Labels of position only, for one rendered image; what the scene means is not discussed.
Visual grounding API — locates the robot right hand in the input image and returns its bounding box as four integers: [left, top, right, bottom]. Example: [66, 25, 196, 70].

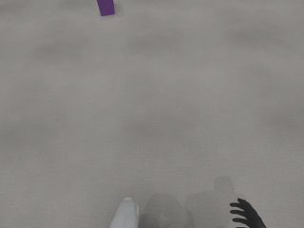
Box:
[229, 198, 266, 228]

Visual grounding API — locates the carton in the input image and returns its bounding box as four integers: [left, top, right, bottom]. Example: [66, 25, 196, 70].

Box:
[97, 0, 115, 16]

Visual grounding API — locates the robot left thigh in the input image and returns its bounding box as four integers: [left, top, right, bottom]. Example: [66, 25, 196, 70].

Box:
[108, 200, 139, 228]

